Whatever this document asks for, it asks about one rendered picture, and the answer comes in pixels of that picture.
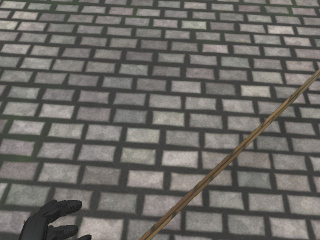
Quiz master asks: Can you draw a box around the left robot hand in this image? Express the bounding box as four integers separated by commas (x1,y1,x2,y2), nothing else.
18,199,92,240

